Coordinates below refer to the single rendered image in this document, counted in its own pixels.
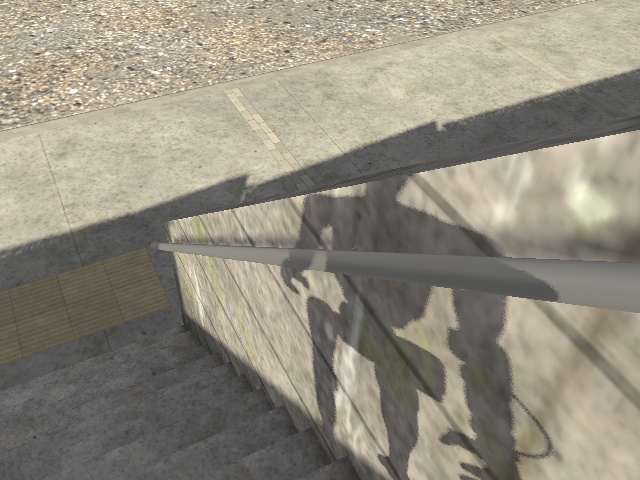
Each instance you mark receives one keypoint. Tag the stairs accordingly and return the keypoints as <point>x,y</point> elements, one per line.
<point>162,408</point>

